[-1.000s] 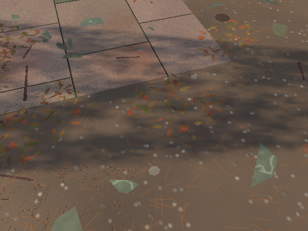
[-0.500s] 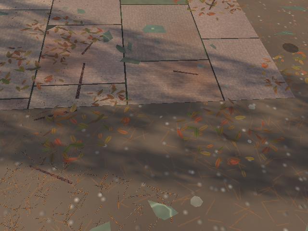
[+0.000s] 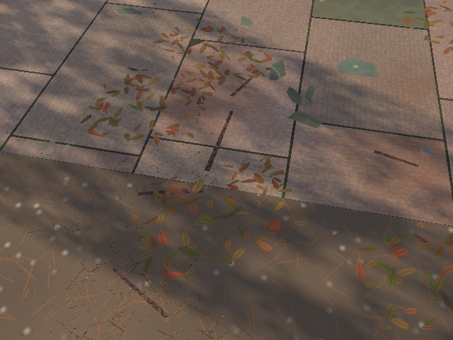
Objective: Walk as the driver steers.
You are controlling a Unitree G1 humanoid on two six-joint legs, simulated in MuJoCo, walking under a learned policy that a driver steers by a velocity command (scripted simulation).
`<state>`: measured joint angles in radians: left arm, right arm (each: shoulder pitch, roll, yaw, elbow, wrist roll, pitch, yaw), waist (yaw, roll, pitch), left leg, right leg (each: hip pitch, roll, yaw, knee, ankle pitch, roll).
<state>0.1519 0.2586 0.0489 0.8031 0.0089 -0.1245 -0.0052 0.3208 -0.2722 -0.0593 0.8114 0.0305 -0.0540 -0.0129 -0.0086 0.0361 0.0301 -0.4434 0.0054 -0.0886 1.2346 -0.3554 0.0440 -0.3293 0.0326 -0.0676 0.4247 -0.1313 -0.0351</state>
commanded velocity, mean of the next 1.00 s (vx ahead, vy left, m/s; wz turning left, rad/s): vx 0.49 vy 0.00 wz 0.05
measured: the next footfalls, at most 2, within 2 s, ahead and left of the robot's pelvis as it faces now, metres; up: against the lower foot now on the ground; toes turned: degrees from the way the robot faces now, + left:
left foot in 0.38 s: +0.34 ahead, +0.20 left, +0.00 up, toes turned +13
right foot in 0.94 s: +0.68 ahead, +0.01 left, +0.00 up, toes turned -3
